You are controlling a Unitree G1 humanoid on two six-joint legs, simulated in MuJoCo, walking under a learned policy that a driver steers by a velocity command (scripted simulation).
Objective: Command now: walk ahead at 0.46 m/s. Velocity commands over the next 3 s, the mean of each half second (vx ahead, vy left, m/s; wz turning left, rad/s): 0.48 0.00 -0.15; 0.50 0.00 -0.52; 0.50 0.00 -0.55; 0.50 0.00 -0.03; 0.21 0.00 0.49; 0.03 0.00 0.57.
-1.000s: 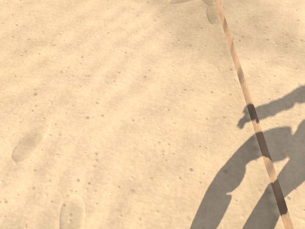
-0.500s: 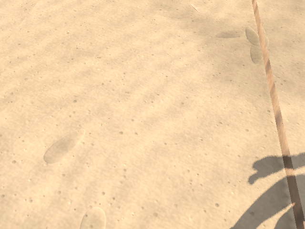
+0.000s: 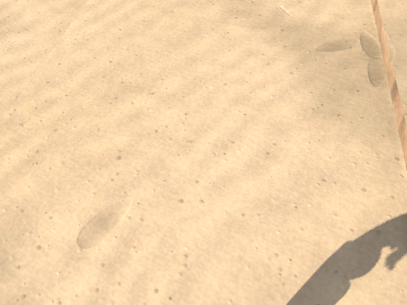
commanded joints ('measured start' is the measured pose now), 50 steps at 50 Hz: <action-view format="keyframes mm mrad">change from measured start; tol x32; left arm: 1 -1 177 33 -55 -6 -11 13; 50 -112 199 82 -288 -9 5 12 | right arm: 1 -182 5 17 -121 6 -23 11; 8 -195 -67 -4 -151 13 -29 39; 11 265 -219 -61 -44 -5 -14 2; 50 -47 -78 -2 -40 -29 -28 -20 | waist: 1 28 -129 95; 10 -185 -162 -126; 12 -132 268 -467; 22 -32 9 45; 35 -117 -1 94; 41 54 -214 -411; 50 -68 -68 -15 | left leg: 1 6 -34 55 -193 143 -6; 10 547 -121 76 -358 37 142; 12 1156 328 -684 -476 -240 350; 20 475 152 -98 -759 7 209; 33 775 191 178 -702 227 160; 38 757 159 253 -236 835 90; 41 -71 -144 -62 572 -521 -17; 50 52 2 -43 78 -105 -64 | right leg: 1 -79 -192 87 -111 358 -134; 10 7 -226 41 384 889 -66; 12 -581 24 121 1038 -301 1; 13 -677 -23 210 1126 -286 -11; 28 -692 -152 99 576 372 34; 38 -326 32 -99 369 94 -115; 41 451 -373 905 98 -74 -419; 50 -219 -161 314 -8 411 -257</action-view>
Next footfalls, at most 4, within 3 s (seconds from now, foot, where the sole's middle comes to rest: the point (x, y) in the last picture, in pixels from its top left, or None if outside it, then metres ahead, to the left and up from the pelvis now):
0.20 left None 0.30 0.14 -0.78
0.78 right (275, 283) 0.57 -0.13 -0.78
1.26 left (252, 196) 0.91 -0.06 -0.78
1.74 right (347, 191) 0.95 -0.43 -0.78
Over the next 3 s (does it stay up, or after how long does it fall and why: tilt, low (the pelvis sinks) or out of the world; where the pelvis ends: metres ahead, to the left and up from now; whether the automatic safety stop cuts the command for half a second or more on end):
stays up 1.17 -0.46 0.00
